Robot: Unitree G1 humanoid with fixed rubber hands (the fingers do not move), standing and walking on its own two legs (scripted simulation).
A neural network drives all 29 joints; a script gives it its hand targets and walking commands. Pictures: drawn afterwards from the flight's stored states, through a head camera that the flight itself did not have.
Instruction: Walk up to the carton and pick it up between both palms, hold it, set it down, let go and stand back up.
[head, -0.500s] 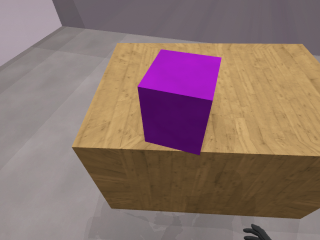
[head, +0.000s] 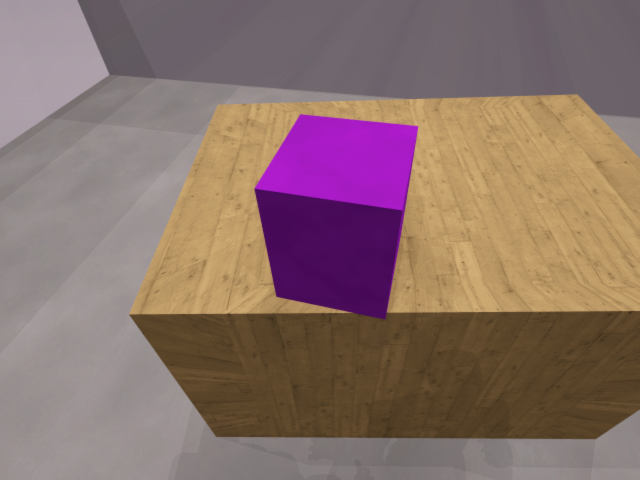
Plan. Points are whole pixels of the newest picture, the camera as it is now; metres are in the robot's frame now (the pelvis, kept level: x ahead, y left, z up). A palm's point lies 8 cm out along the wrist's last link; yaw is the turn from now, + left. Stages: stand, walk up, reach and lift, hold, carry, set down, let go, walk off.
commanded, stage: walk up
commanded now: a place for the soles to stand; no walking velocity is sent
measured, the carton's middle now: (342, 216) +0.53 -0.02 +0.03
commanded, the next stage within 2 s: none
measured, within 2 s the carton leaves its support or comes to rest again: neither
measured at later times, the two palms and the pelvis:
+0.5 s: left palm (108, 471) +0.19 +0.32 -0.12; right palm out of the picture +0.06 -0.18 -0.09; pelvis +0.09 +0.07 +0.00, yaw -1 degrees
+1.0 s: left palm (133, 416) +0.26 +0.31 -0.12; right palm (489, 439) +0.21 -0.21 -0.11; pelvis +0.12 +0.06 -0.02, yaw -2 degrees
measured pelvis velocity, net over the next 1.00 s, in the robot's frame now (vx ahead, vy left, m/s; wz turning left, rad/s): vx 0.12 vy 0.06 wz -0.03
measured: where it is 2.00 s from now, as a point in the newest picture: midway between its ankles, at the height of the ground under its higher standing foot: outside the picture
